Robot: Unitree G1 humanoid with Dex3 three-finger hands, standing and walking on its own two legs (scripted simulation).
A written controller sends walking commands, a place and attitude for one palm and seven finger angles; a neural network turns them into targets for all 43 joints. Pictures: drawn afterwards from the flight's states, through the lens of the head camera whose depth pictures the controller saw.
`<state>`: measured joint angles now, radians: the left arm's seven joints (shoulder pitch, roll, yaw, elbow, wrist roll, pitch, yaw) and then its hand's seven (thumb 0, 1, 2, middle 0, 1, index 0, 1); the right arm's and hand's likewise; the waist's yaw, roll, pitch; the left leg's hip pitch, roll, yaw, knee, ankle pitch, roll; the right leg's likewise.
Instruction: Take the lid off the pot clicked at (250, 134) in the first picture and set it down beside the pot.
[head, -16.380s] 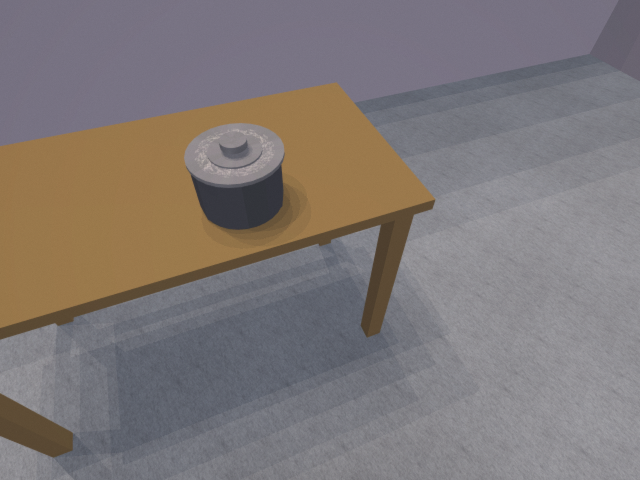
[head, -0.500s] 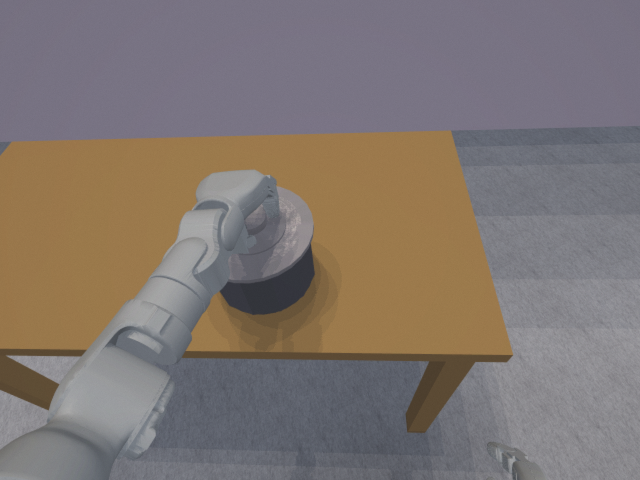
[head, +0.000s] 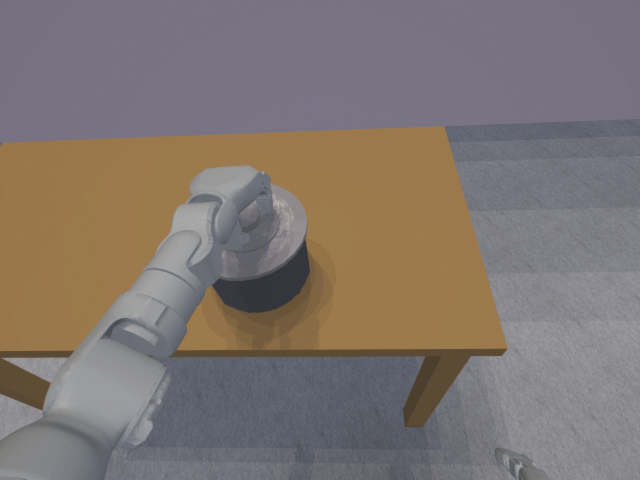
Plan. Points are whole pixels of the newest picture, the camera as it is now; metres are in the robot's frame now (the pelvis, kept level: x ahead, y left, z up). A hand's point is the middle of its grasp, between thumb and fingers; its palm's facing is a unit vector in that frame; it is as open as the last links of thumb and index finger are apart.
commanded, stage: lift the lid straight up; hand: left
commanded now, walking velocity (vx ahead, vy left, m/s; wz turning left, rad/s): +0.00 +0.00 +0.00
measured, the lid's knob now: (242, 216) +0.47 +0.12 +0.04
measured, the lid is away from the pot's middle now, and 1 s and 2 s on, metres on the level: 0.00 0.01 0.02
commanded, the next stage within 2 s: move the lid sideways beside the pot in 1.78 s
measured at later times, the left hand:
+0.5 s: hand (235, 205) +0.44 +0.11 +0.10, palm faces -0.29 -0.05 -0.95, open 7.8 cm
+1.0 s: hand (228, 182) +0.44 +0.11 +0.15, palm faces -0.24 -0.05 -0.97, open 7.7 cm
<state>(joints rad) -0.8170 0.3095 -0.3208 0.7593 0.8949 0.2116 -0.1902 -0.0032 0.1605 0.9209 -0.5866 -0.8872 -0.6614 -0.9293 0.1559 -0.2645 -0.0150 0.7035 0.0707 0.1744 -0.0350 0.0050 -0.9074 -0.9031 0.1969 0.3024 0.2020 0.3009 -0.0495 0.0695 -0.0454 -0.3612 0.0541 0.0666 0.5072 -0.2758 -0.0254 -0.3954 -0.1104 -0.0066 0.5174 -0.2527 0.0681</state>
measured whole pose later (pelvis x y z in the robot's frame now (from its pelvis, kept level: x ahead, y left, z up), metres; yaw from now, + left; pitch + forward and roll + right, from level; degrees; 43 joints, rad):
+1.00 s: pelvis +0.00 +0.00 +0.00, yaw +1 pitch +4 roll +1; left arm -0.89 0.34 -0.35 0.58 0.86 0.31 -0.32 0.02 0.15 0.92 -0.59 -0.88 -0.68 -0.93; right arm 0.09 -0.27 0.02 0.69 0.07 0.15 -0.02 0.01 -0.91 -0.90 0.20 0.30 0.20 0.30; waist -0.02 0.09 -0.03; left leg -0.28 0.04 0.05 0.46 -0.25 -0.03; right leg -0.32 -0.12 -0.02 0.49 -0.25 0.07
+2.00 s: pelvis +0.00 +0.01 +0.01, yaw +1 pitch +4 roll +1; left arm -0.99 0.42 -0.29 0.55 0.87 0.29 -0.45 0.03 0.15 0.92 -0.59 -0.88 -0.69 -0.93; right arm 0.11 -0.28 0.02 0.66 0.07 0.13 -0.02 0.01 -0.91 -0.90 0.20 0.30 0.20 0.30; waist -0.02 0.07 -0.01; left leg -0.26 0.03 0.05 0.43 -0.24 -0.02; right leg -0.29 -0.13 -0.02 0.44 -0.22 0.07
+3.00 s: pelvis +0.00 +0.01 +0.01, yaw +2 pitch +5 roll +0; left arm -0.95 0.67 -0.15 0.62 0.87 0.14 -0.53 0.03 0.16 0.91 -0.59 -0.88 -0.69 -0.93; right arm 0.16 -0.30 0.02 0.65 0.09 0.16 -0.03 0.01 -0.91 -0.90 0.20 0.30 0.20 0.30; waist -0.04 0.05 0.01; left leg -0.30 0.04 0.03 0.46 -0.25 -0.01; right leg -0.29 -0.12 -0.04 0.40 -0.20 0.07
